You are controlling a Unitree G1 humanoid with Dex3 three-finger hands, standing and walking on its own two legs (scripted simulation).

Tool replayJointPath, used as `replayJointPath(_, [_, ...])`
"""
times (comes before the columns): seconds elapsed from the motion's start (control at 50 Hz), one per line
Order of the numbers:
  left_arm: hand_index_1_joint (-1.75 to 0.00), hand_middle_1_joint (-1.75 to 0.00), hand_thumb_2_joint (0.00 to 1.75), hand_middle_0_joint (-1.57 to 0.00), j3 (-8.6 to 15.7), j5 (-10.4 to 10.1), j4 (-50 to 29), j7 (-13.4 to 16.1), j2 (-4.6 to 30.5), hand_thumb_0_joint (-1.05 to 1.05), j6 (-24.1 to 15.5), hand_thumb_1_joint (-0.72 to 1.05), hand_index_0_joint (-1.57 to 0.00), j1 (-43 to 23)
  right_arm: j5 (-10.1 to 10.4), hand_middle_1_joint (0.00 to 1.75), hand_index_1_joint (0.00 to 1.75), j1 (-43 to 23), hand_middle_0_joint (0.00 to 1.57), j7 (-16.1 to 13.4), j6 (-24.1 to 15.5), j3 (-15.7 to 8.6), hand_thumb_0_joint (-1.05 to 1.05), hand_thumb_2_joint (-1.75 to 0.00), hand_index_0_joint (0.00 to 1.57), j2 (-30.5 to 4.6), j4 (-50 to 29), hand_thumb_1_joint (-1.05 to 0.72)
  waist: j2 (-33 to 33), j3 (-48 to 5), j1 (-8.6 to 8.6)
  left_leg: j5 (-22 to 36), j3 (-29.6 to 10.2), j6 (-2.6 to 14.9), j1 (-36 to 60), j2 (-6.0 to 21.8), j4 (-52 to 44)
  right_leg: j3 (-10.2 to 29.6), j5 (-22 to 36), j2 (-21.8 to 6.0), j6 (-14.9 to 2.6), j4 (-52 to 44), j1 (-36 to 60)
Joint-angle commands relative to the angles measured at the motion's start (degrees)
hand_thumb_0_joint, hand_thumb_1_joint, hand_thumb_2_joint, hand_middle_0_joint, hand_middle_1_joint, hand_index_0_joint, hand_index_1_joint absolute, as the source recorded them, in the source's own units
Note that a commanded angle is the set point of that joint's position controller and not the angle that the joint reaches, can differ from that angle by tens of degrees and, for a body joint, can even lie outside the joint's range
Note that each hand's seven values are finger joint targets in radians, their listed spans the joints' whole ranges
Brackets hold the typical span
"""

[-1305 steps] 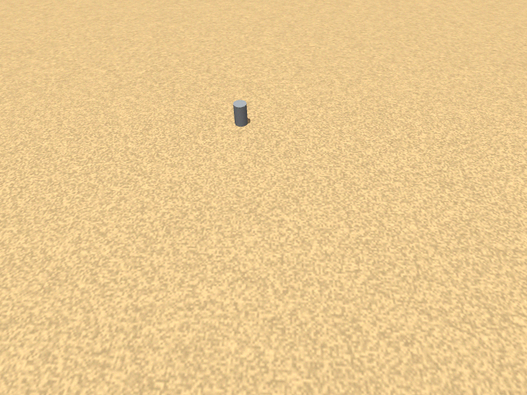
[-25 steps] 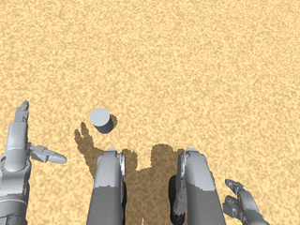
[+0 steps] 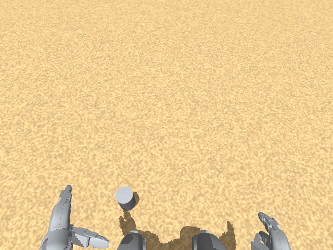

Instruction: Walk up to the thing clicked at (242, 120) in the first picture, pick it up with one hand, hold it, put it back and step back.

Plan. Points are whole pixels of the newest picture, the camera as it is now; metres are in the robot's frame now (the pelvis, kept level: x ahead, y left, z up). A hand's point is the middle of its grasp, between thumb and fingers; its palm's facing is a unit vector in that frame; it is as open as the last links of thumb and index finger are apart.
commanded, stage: home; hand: left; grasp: from the side
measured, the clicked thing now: (126, 198) +0.41 +0.20 -0.61
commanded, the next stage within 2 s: stand in 1.88 s
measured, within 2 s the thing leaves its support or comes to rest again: neither
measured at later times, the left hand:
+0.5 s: hand (82, 236) +0.17 +0.19 -0.02, palm faces +0.12 -0.95 -0.30, open 17.6 cm
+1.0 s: hand (87, 236) +0.17 +0.18 -0.01, palm faces +0.11 -0.95 -0.29, open 17.4 cm
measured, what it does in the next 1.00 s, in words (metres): stands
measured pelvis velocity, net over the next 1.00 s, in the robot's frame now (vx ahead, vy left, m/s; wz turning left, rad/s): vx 0.00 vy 0.00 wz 0.01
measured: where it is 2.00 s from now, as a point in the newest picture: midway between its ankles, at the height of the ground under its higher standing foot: outside the picture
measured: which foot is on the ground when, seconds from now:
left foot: down 0.00-1.00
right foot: down 0.00-1.00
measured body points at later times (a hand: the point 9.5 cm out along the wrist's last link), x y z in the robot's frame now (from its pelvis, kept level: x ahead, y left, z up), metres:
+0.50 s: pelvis +0.01 +0.00 +0.04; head +0.02 +0.01 +0.49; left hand +0.16 +0.24 +0.00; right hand +0.18 -0.23 -0.02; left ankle +0.01 +0.12 -0.65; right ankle +0.02 -0.13 -0.65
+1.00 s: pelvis +0.00 +0.00 +0.04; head +0.02 +0.00 +0.49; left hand +0.16 +0.23 +0.01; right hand +0.16 -0.25 -0.03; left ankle +0.01 +0.12 -0.65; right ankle +0.02 -0.13 -0.65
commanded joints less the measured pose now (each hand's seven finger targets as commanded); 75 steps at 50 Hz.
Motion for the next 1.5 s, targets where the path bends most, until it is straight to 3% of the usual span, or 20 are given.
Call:
replayJointPath(0.0, [-0.05,-0.05,0.05,-0.05,2.4,-0.2,-18.6,1.6,7.2,0.00,-0.5,-0.56,-0.05,1.6,-0.5,0.30,0.30,-0.6,0.20,-1.8,-3.9,-2.4,0.00,-0.90,0.20,-6.7,-9.1,-0.90,3.4,-10.1,1.16,16.1,1.1,1.03,15.0,-2.3,-15.9,0.2,14.0,1.9,-1.43,-14.0,15.6])
replayJointPath(0.06, [-0.05,-0.05,0.03,-0.05,0.0,-0.1,-20.5,1.5,4.4,0.00,0.7,-0.60,-0.04,7.2,-0.8,0.30,0.30,-1.2,0.20,-2.5,-4.9,-2.0,0.00,-0.90,0.20,-6.0,-10.7,-0.90,2.4,-7.8,1.00,16.8,1.0,0.94,17.0,-2.3,-18.3,-0.5,14.5,2.3,-1.36,-15.9,17.8])
replayJointPath(0.12, [-0.04,-0.04,0.02,-0.04,-2.0,-0.2,-20.1,1.0,1.9,0.00,1.5,-0.61,-0.04,10.9,-1.0,0.30,0.30,-1.3,0.20,-2.6,-5.7,-2.1,0.00,-0.90,0.20,-6.2,-11.0,-0.90,0.9,-1.8,0.72,14.3,0.4,0.94,17.2,-2.0,-20.9,-1.2,11.8,2.7,-1.29,-17.8,16.8])
replayJointPath(0.16, [-0.05,-0.05,0.03,-0.05,0.1,-0.1,-25.2,1.1,4.3,0.00,1.0,-0.59,-0.04,9.0,-1.1,0.30,0.30,-1.6,0.20,-2.6,-6.3,-2.1,0.00,-0.90,0.20,-6.1,-11.6,-0.90,0.2,-2.5,1.57,14.4,0.6,0.93,17.6,-2.2,-21.7,-1.2,11.9,2.6,-1.06,-18.8,19.2])
replayJointPath(0.24, [-0.05,-0.04,0.03,-0.04,-1.8,0.0,-21.5,0.1,1.2,0.00,1.1,-0.60,-0.04,11.9,-1.4,0.30,0.30,-1.4,0.20,-2.3,-7.5,-2.1,0.00,-0.90,0.20,-6.2,-11.4,-0.90,-0.7,1.1,0.75,13.8,0.9,0.86,18.3,-2.2,-22.8,-1.2,11.2,2.7,-1.02,-19.9,18.8])
replayJointPath(0.28, [-0.05,-0.05,0.04,-0.05,-0.5,0.2,-23.8,0.0,2.6,0.00,0.7,-0.57,-0.05,9.2,-1.7,0.30,0.30,-1.3,0.20,-2.4,-8.0,-2.4,0.00,-0.90,0.20,-6.2,-11.4,-0.90,-0.1,-0.1,0.76,13.7,1.2,0.96,18.7,-2.5,-22.7,-0.7,11.4,2.4,-0.98,-20.4,19.9])
replayJointPath(0.36, [-0.05,-0.05,0.03,-0.05,-0.8,0.3,-24.6,-0.4,2.1,0.00,0.4,-0.59,-0.04,8.2,-2.0,0.30,0.30,-1.2,0.20,-2.2,-8.8,-2.3,0.00,-0.90,0.20,-6.1,-11.0,-0.90,2.5,-2.9,1.15,16.3,0.9,0.50,21.3,-2.4,-23.2,-0.7,13.2,2.5,-1.31,-19.7,21.3])
replayJointPath(0.52, [-0.05,-0.05,0.05,-0.05,-0.8,0.3,-22.4,-0.5,1.6,0.00,0.5,-0.56,-0.05,8.4,-2.0,0.30,0.30,-2.1,0.20,-2.1,-9.9,-2.1,0.00,-0.90,0.20,-6.5,-10.4,-0.90,1.6,-1.0,1.27,13.3,0.6,0.62,20.8,-2.5,-24.7,-0.9,10.9,2.6,-1.29,-21.1,21.8])
replayJointPath(0.54, [-0.05,-0.05,0.05,-0.05,-0.4,0.2,-21.9,-0.5,2.0,0.00,0.5,-0.56,-0.05,9.8,-1.9,0.30,0.30,-2.6,0.20,-2.0,-9.8,-1.9,0.00,-0.90,0.20,-6.1,-10.5,-0.90,1.1,0.3,2.11,12.7,0.8,0.71,19.8,-2.6,-24.8,-1.1,10.4,2.5,-1.21,-21.6,21.9])
replayJointPath(0.6, [-0.05,-0.05,0.05,-0.05,-0.5,0.2,-22.3,-0.6,2.1,0.00,0.1,-0.57,-0.05,8.6,-2.0,0.30,0.30,-2.4,0.20,-2.0,-10.0,-2.0,0.00,-0.90,0.20,-6.2,-10.4,-0.90,1.3,0.1,1.57,11.2,1.3,0.87,20.0,-2.8,-24.8,-0.7,9.2,2.5,-1.13,-22.2,21.6])
replayJointPath(0.68, [-0.05,-0.05,0.04,-0.05,0.0,0.4,-21.3,-0.8,2.2,0.00,0.1,-0.58,-0.05,10.3,-2.0,0.30,0.30,-2.0,0.20,-2.0,-10.2,-2.3,0.00,-0.90,0.20,-6.3,-10.2,-0.90,0.3,-1.9,1.79,15.8,1.6,0.80,21.1,-2.8,-23.5,-0.5,13.1,2.4,-1.13,-21.6,22.9])
replayJointPath(0.76, [-0.05,-0.05,0.05,-0.05,-0.6,0.3,-22.0,-0.9,1.8,0.00,-0.1,-0.56,-0.05,8.6,-2.0,0.30,0.30,-2.0,0.20,-1.9,-10.4,-2.3,0.00,-0.90,0.20,-6.2,-10.1,-0.90,0.9,-2.6,1.40,14.8,1.6,0.87,21.4,-2.8,-23.8,-0.3,12.3,2.4,-1.21,-21.7,22.7])
replayJointPath(0.8, [-0.06,-0.06,0.06,-0.05,-0.9,0.4,-20.6,-0.9,1.5,0.00,-0.1,-0.54,-0.05,8.8,-2.0,0.30,0.30,-2.4,0.20,-2.0,-10.4,-2.3,0.00,-0.90,0.20,-6.4,-9.9,-0.90,-0.5,0.0,1.35,12.7,1.5,1.02,20.6,-2.8,-24.3,-0.4,10.4,2.4,-1.06,-22.3,21.7])
replayJointPath(0.82, [-0.05,-0.05,0.05,-0.05,0.0,0.4,-21.3,-0.8,2.2,0.00,-0.2,-0.56,-0.05,8.9,-2.0,0.30,0.30,-2.2,0.20,-2.0,-10.5,-2.3,0.00,-0.90,0.20,-6.3,-9.9,-0.90,-0.3,-0.9,1.74,12.7,1.8,1.04,20.9,-2.9,-24.0,-0.1,10.6,2.2,-1.01,-22.6,22.2])
replayJointPath(1.08, [-0.06,-0.06,0.06,-0.05,0.1,0.3,-20.8,-1.3,2.0,0.00,-0.3,-0.54,-0.05,8.8,-2.1,0.30,0.30,-2.3,0.20,-2.1,-10.9,-2.4,0.00,-0.90,0.20,-6.2,-9.2,-0.90,0.0,-0.6,1.60,13.2,2.4,1.08,21.1,-3.0,-23.8,0.2,11.3,2.0,-0.90,-23.0,22.2])
replayJointPath(1.18, [-0.06,-0.06,0.06,-0.05,-0.1,0.3,-21.1,-1.4,1.8,0.00,-0.2,-0.55,-0.05,9.2,-2.2,0.30,0.30,-2.0,0.20,-2.1,-11.0,-2.4,0.00,-0.90,0.20,-6.1,-9.1,-0.90,-1.0,-2.5,1.53,16.6,2.1,1.13,22.0,-3.0,-23.2,0.1,14.6,2.0,-0.88,-22.2,23.7])
replayJointPath(1.24, [-0.05,-0.05,0.05,-0.05,-0.9,0.4,-20.2,-1.5,1.1,0.00,-0.3,-0.56,-0.05,8.6,-2.2,0.30,0.30,-2.2,0.20,-2.2,-10.9,-2.4,0.00,-0.90,0.20,-6.3,-8.9,-0.90,-0.5,-0.6,1.14,15.2,1.8,0.97,21.8,-2.7,-24.0,-0.4,12.9,2.3,-0.97,-22.2,22.5])
replayJointPath(1.36, [-0.05,-0.05,0.05,-0.05,0.0,0.4,-20.7,-1.3,1.8,0.00,-0.3,-0.56,-0.05,9.2,-2.3,0.30,0.30,-2.0,0.20,-2.3,-11.0,-2.4,0.00,-0.90,0.20,-6.1,-8.9,-0.90,0.5,-2.2,1.76,16.7,1.9,0.84,22.3,-2.8,-23.7,-0.4,14.2,2.2,-1.07,-22.0,23.5])
replayJointPath(1.42, [-0.05,-0.06,0.05,-0.05,-0.7,0.3,-21.0,-1.3,1.7,0.00,-0.2,-0.56,-0.05,7.9,-2.1,0.30,0.30,-2.3,0.20,-2.1,-11.1,-2.3,0.00,-0.90,0.20,-6.3,-8.9,-0.90,1.1,0.6,1.92,13.6,1.6,0.80,21.1,-2.7,-24.9,-0.6,11.2,2.4,-1.21,-22.1,21.9])
replayJointPath(1.48, [-0.05,-0.05,0.04,-0.05,-0.8,0.3,-20.5,-1.3,1.3,0.00,-0.2,-0.57,-0.05,8.5,-2.1,0.30,0.30,-2.0,0.20,-2.2,-11.1,-2.4,0.00,-0.90,0.20,-6.3,-8.9,-0.90,0.8,-0.2,1.83,13.5,1.4,0.75,21.8,-2.4,-25.2,-0.8,11.0,2.6,-1.21,-22.0,21.8])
